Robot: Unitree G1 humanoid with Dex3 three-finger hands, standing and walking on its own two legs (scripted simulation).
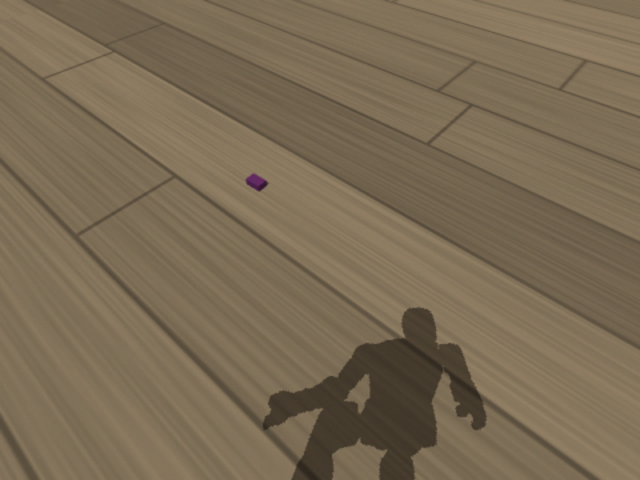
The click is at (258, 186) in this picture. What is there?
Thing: small box
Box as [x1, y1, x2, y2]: [246, 173, 266, 190]
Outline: 246,178 247,184 257,190 260,190 266,185 265,180 253,173
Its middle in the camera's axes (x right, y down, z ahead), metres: -0.29 -0.27 +1.83
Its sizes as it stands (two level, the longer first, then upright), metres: 0.082 0.052 0.033
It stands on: the floor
